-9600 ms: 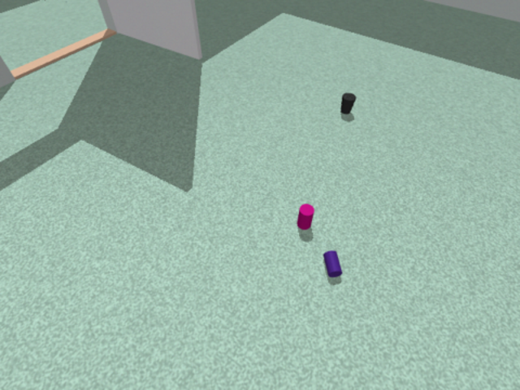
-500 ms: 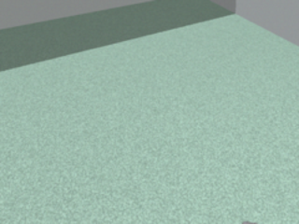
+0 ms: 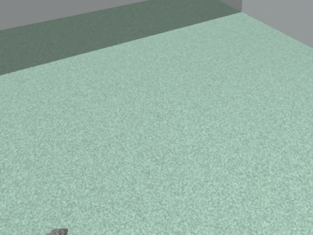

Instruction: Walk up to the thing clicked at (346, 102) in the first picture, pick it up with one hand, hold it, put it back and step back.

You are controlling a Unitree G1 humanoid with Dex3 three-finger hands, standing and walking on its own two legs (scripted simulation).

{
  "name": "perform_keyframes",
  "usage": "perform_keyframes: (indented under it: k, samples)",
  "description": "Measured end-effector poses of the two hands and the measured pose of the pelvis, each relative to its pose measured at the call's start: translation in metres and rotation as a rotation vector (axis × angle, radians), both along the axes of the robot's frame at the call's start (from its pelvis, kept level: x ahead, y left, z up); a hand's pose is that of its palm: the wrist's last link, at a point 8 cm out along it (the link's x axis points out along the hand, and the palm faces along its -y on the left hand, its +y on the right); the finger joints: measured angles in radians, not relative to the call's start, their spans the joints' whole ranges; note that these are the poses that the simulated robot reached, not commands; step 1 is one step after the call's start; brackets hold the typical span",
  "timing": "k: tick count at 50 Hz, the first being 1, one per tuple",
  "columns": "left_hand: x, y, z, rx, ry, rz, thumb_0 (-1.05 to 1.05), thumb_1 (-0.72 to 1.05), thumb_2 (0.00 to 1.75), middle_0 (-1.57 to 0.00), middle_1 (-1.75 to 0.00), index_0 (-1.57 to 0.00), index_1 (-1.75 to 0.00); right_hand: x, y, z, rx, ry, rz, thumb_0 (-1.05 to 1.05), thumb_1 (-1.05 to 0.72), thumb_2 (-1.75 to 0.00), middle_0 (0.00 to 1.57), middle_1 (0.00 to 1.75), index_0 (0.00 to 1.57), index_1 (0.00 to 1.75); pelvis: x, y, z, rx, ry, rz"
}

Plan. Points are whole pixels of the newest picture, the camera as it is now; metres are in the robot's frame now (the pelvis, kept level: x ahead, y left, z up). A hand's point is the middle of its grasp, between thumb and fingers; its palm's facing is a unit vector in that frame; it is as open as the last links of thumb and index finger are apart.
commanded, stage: stand
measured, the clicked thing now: out of the picture +0.60 +1.35 -0.73
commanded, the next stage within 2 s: walk up in 1.98 s
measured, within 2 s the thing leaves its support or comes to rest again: neither
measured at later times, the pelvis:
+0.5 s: pelvis +0.00 +0.00 +0.00, yaw +0 degrees
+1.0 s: pelvis +0.00 +0.00 +0.00, yaw +0 degrees
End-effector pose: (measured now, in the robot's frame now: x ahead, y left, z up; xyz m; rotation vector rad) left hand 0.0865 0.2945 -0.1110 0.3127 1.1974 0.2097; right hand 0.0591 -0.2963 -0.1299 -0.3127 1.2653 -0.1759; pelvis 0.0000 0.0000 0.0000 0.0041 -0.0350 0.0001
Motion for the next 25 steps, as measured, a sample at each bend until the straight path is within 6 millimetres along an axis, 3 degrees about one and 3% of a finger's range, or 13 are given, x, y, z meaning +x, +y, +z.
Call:
perform_keyframes:
  k: [11, 25]
  samples:
    - [-0.006, 0.000, 0.000, 0.000, 0.001, 0.011, 0.01, 0.90, 0.90, -0.21, -0.30, -0.20, -0.30, 0.008, 0.001, 0.002, 0.003, -0.032, 0.015, 0.01, -0.90, -0.90, 0.20, 0.30, 0.20, 0.30, -0.001, -0.002, 0.000, -0.003, -0.005, -0.001]
    - [-0.023, 0.004, -0.005, -0.007, 0.044, 0.028, 0.01, 0.90, 0.90, -0.21, -0.30, -0.20, -0.30, -0.008, 0.004, 0.001, -0.001, 0.010, 0.013, 0.01, -0.90, -0.90, 0.20, 0.30, 0.20, 0.30, -0.002, 0.001, 0.000, -0.002, -0.002, -0.001]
